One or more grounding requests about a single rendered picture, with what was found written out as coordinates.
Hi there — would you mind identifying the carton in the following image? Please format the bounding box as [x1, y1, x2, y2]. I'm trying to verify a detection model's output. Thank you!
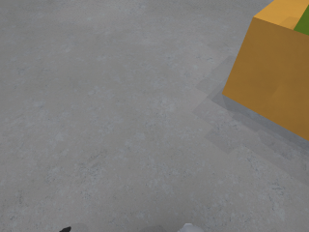
[294, 5, 309, 36]

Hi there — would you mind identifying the pedestal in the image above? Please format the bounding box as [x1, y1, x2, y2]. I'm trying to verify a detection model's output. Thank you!
[222, 0, 309, 141]

